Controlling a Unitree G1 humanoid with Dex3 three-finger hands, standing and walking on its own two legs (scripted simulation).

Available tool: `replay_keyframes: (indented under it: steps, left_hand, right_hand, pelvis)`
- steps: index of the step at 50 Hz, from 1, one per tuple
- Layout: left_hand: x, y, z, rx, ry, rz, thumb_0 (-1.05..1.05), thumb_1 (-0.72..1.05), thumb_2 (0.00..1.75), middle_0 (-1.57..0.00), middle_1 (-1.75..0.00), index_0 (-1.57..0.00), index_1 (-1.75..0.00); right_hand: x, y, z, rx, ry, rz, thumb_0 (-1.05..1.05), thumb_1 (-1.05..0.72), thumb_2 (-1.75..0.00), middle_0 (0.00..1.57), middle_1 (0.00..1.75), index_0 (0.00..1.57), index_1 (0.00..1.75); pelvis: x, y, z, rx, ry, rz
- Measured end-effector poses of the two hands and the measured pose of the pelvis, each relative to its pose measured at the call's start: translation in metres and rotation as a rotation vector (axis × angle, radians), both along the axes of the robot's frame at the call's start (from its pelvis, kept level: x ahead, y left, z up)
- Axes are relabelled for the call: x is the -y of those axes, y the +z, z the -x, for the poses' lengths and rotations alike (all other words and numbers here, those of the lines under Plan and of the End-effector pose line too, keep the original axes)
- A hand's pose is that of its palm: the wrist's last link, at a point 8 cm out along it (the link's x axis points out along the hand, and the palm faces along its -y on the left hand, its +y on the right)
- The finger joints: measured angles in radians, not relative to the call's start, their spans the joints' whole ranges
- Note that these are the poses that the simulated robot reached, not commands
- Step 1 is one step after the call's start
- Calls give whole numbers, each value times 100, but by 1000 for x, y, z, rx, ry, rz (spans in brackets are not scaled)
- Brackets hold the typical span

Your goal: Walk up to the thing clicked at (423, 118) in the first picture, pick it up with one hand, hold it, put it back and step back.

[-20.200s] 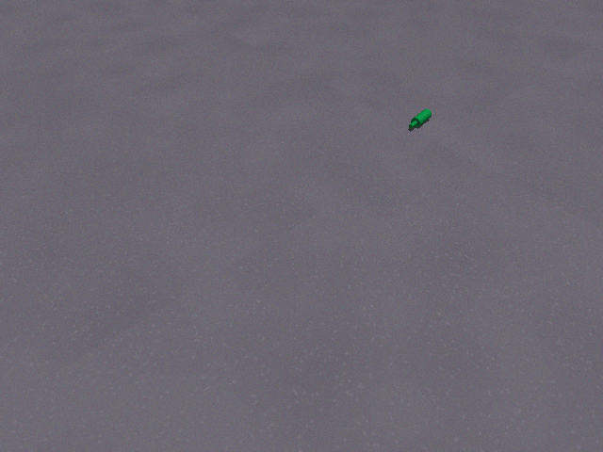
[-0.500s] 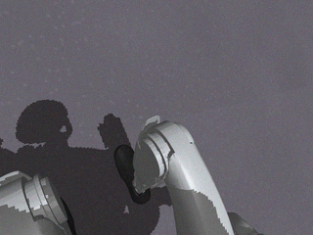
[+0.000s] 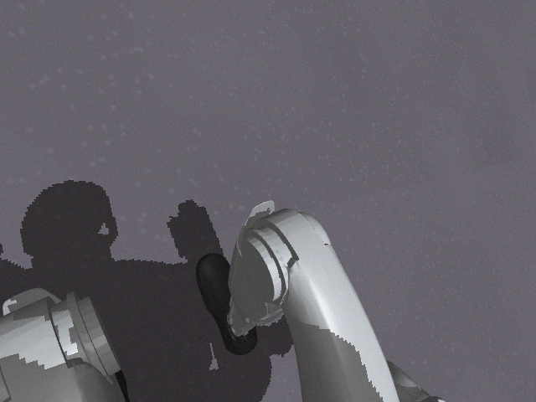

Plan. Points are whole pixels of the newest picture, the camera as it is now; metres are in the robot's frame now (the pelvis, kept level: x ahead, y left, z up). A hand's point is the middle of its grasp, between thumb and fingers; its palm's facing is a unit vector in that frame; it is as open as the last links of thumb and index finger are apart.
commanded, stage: settle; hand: left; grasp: from above
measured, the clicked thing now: out of the picture +0.49 +0.36 -0.28
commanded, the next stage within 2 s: lift in 0.88 s
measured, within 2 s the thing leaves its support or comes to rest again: leaves its support in 0.26 s
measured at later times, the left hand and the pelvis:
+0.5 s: hand out of the picture +0.48 +0.36 -0.18, palm faces -0.40 -0.09 -0.91, open 8.9 cm; pelvis +0.01 +0.00 +0.01, yaw +2 degrees
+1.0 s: hand out of the picture +0.47 +0.35 -0.11, palm faces -0.43 -0.06 -0.90, open 8.7 cm; pelvis +0.00 -0.01 +0.04, yaw +6 degrees
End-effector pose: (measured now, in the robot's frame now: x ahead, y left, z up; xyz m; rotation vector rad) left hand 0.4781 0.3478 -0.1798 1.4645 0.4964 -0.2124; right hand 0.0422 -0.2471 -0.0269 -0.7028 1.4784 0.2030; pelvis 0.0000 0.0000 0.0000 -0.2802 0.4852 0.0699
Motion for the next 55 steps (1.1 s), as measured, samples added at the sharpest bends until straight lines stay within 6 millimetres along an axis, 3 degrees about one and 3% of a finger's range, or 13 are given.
replay_keyframes:
  steps: [12, 19, 30, 41, 55]
  left_hand:
    - [1, 5, -7, -2, 24, -20, 0, 16, 41, -68, -58, -74, -53]
    - [-4, 26, -10, 36, 29, -25, -1, 17, 39, -70, -55, -76, -50]
    - [-13, 76, -1, -1, 18, -35, -2, 19, 35, -73, -50, -78, -44]
    - [1, 105, 6, -12, -44, -11, -2, 22, 28, -76, -44, -82, -38]
    - [-2, 138, 0, -11, 14, -41, -2, 22, 30, -79, -37, -83, -33]
  right_hand:
    - [6, 1, 10, -22, -45, 2, 0, -91, -90, 20, 30, 20, 30]
    - [18, 7, 10, -32, -86, 23, 0, -91, -90, 21, 30, 20, 30]
    - [37, 8, -19, 35, -110, 40, 0, -90, -89, 21, 30, 20, 30]
    - [33, 3, -43, 107, -114, 25, 0, -90, -89, 20, 30, 20, 30]
    - [24, 1, -19, 80, -210, -4, 0, -90, -90, 21, 30, 20, 30]
  pelvis:
    - [3, 1, -1, -20, 1, -11]
    - [4, 6, -5, -49, 8, -18]
    - [4, 20, -5, -90, 33, -38]
    - [6, 32, 0, -97, 55, -62]
    - [7, 43, 2, -120, 60, -84]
